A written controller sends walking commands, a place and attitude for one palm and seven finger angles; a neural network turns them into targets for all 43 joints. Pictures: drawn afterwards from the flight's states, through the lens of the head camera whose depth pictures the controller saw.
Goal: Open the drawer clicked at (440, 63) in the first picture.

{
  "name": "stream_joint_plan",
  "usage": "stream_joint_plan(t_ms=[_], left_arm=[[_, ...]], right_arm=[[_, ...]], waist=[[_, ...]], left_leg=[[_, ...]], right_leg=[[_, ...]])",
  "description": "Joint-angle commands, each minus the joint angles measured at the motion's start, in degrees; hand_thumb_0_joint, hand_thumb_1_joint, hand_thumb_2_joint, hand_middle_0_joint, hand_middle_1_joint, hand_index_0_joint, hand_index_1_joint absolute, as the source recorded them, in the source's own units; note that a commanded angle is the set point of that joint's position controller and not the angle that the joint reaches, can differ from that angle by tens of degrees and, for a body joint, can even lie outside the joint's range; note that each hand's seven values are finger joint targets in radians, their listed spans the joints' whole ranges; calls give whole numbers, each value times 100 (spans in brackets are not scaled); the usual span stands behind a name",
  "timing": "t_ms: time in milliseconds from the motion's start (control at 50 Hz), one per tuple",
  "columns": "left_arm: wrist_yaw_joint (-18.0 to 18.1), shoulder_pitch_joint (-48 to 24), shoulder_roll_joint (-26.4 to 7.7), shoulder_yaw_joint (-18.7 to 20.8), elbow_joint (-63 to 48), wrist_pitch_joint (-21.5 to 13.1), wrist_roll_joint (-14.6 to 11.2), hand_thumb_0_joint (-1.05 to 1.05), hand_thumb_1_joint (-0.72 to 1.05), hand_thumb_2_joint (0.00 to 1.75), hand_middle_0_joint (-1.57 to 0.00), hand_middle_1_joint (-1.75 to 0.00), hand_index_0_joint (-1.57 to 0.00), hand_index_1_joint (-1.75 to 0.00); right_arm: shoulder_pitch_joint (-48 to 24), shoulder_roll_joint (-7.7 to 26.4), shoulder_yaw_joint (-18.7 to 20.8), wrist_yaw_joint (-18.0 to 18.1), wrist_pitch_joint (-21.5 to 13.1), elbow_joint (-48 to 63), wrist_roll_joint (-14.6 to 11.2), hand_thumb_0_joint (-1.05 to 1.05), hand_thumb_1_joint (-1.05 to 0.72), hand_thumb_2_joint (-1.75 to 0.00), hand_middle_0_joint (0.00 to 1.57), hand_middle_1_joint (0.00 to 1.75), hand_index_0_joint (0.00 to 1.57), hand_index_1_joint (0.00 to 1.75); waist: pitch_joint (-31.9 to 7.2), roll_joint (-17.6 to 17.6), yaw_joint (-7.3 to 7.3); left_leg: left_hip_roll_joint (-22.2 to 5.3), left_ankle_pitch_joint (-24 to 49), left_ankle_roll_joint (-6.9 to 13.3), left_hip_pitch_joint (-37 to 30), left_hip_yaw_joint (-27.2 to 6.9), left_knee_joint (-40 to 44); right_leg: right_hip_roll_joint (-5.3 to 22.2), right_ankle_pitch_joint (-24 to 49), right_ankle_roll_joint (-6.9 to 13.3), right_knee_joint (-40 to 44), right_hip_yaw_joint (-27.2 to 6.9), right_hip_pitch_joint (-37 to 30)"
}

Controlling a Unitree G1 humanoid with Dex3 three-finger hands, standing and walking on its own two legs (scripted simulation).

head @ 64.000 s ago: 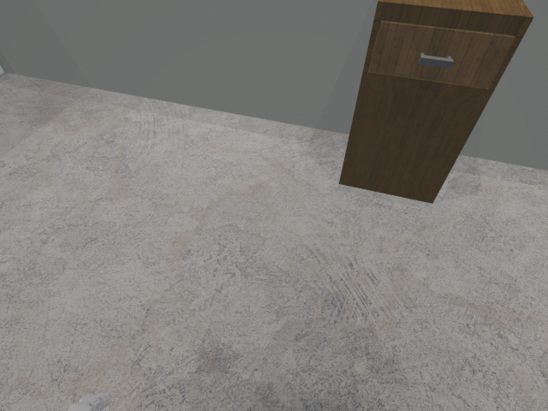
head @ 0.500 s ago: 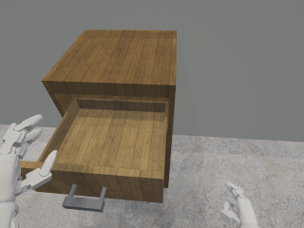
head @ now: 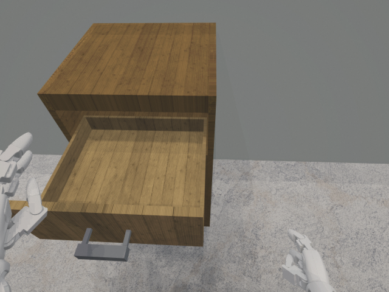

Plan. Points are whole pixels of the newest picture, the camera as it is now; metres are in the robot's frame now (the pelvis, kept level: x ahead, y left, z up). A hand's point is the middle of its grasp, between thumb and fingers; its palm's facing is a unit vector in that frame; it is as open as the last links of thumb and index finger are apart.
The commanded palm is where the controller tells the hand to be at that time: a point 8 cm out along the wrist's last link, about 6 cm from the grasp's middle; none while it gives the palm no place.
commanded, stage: step back with the hand held close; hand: left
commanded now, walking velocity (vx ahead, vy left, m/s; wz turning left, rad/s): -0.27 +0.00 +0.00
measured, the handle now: (105, 242) +0.22 +0.23 -0.06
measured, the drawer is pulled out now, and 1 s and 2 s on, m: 0.30 0.30 0.30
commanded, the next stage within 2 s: stop stepping back and stand still in 1.18 s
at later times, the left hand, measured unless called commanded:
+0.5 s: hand (4, 259) +0.13 +0.26 +0.15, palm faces +0.33 -0.80 -0.50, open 7.4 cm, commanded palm +0.06 +0.31 +0.17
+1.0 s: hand (7, 291) +0.10 +0.24 +0.15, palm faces +0.22 -0.86 -0.46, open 7.4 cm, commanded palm +0.02 +0.30 +0.17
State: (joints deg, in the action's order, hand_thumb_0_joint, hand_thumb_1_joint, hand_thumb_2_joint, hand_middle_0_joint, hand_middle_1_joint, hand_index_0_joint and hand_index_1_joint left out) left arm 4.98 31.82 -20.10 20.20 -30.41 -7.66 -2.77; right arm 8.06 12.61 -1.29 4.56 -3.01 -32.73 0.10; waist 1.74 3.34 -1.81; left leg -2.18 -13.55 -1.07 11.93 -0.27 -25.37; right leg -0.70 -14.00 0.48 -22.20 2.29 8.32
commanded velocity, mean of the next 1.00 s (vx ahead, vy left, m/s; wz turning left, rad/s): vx -0.32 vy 0.00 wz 0.01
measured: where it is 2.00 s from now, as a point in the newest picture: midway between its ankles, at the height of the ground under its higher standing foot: outside the picture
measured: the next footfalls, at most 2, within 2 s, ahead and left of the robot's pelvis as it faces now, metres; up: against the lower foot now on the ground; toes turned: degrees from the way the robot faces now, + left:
right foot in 0.82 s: -0.09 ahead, -0.10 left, +0.00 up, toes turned -2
right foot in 1.36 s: -0.25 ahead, -0.09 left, +0.00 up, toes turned -2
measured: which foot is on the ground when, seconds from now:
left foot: down 0.00-1.00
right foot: down 0.00-0.66, up 0.68-0.80, down 0.82-1.00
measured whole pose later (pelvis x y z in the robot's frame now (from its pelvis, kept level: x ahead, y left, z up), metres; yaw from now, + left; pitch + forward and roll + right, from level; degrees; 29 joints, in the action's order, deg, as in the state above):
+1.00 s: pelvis -0.11 +0.03 -0.02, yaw -1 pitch +2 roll -2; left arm 6.1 35.7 -23.6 20.6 -39.3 -13.2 -2.7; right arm 6.2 10.8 -0.3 3.7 -5.4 -33.2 -1.0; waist 4.6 -0.5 0.7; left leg -1.0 -15.1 -0.2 26.8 -0.9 -39.7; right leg -1.4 -17.6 -0.2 -31.9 1.2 16.8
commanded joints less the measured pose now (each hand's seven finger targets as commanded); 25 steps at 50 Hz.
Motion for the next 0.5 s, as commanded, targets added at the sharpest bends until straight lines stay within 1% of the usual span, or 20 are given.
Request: stream_joint_plan(t_ms=[0,40,60,80,120,160,180,200,260,280,300,320,360,380,400,440,460,480], left_arm=[[131,502,-928,609,-1207,-393,28,0,90,90,-20,-30,-20,-30],[154,653,-997,699,-1264,-395,3,0,90,90,-20,-30,-20,-30],[168,691,-1038,743,-1301,-398,-4,0,90,90,-20,-30,-20,-30],[198,642,-1174,842,-1444,-425,6,0,90,90,-20,-30,-20,-30],[222,722,-1107,786,-1490,-458,-13,0,90,90,-20,-30,-20,-30],[254,724,-1127,813,-1528,-477,-26,0,90,90,-20,-30,-20,-30],[280,665,-1235,885,-1636,-501,-12,0,90,90,-20,-30,-20,-30],[291,711,-1156,819,-1669,-519,-17,0,90,90,-20,-30,-20,-30],[324,673,-1117,779,-1798,-601,5,0,90,90,-20,-30,-20,-30],[351,658,-1222,882,-1894,-640,37,0,90,90,-20,-30,-20,-30],[364,700,-1171,865,-1861,-666,35,0,90,90,-20,-30,-20,-30],[368,654,-1121,824,-1878,-684,37,0,90,90,-20,-30,-20,-30],[392,646,-1139,898,-1788,-723,55,0,90,90,-20,-30,-20,-30],[407,600,-1198,956,-1809,-736,68,0,90,90,-20,-30,-20,-30],[404,592,-1111,883,-1834,-766,60,0,90,90,-20,-30,-20,-30],[412,549,-1074,849,-1792,-789,49,0,90,90,-20,-30,-20,-30],[425,517,-1066,818,-1788,-793,48,0,90,90,-20,-30,-20,-30],[452,469,-1145,858,-1843,-810,55,0,90,90,-20,-30,-20,-30]], right_arm=[[-634,569,314,42,-117,1049,-17,0,-90,-90,20,30,20,30],[-645,554,372,52,-55,1126,-62,0,-90,-90,20,30,20,30],[-665,546,397,59,-33,1149,-78,0,-90,-90,20,30,20,30],[-668,571,406,80,-25,1148,-79,0,-90,-90,20,30,20,30],[-636,555,418,84,-25,1183,-89,0,-90,-90,20,30,20,30],[-607,550,429,84,-41,1199,-98,0,-90,-90,20,30,20,30],[-611,581,444,97,-67,1171,-92,0,-90,-90,20,30,20,30],[-563,572,430,92,-93,1188,-88,0,-90,-90,20,30,20,30],[-504,621,426,69,-208,1215,-91,0,-90,-90,20,30,20,30],[-512,637,433,77,-259,1192,-78,0,-90,-90,20,30,20,30],[-458,615,418,71,-285,1191,-72,0,-90,-90,20,30,20,30],[-435,639,421,63,-326,1213,-84,0,-90,-90,20,30,20,30],[-401,638,429,46,-381,1190,-88,0,-90,-90,20,30,20,30],[-410,653,441,54,-410,1172,-81,0,-90,-90,20,30,20,30],[-349,638,435,43,-437,1155,-89,0,-90,-90,20,30,20,30],[-307,634,442,23,-485,1131,-92,0,-90,-90,20,30,20,30],[-300,620,448,13,-493,1112,-96,0,-90,-90,20,30,20,30],[-281,660,482,28,-511,1037,-99,0,-90,-90,20,30,20,30]], waist=[[-1147,-186,45],[-1168,-409,61],[-1160,-464,78],[-1223,-371,74],[-1132,-198,78],[-1048,-262,89],[-1073,-124,84],[-1052,-103,87],[-845,149,105],[-916,314,88],[-877,212,98],[-829,208,112],[-742,135,126],[-714,134,131],[-731,-4,153],[-715,-228,181],[-657,-330,198],[-689,-275,223]], left_leg=[[-136,2015,307,-573,-2,-59],[-194,2097,304,-486,-59,-51],[-207,2105,302,-440,-65,-72],[-212,2183,289,-420,-90,-49],[-257,2024,304,-273,-154,10],[-282,1805,311,-85,-226,41],[-288,1708,307,-63,-241,52],[-313,1499,316,62,-300,106],[-418,566,377,582,-443,328],[-439,367,398,689,-500,432],[-469,124,423,883,-536,500],[-491,-185,434,1084,-592,548],[-517,-622,470,1398,-621,553],[-473,-757,461,1430,-612,516],[-433,-829,439,1391,-581,397],[-331,-889,387,1216,-532,127],[-234,-888,341,1038,-439,-129],[-147,-888,302,760,-371,-431]], right_leg=[[602,2208,-51,119,-212,221],[591,2127,-67,27,-194,254],[597,2149,-73,-11,-217,286],[593,2121,-55,-54,-193,252],[559,1780,-66,-130,-185,343],[534,1529,-74,-162,-193,392],[535,1441,-59,-168,-200,406],[513,1256,-59,-215,-187,379],[451,729,-64,-383,-196,385],[414,704,-58,-476,-184,267],[391,612,-81,-563,-162,195],[378,486,-79,-642,-177,146],[389,408,-81,-689,-246,99],[404,392,-69,-603,-302,128],[437,346,-60,-513,-327,214],[565,146,3,-274,-476,532],[673,-25,63,-74,-606,835],[800,-143,173,98,-736,1149]])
